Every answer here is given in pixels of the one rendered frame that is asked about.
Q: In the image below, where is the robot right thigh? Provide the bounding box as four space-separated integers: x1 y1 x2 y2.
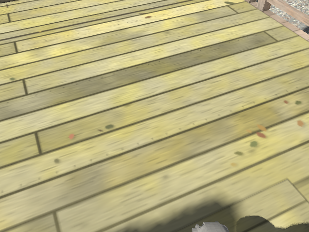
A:
191 221 229 232

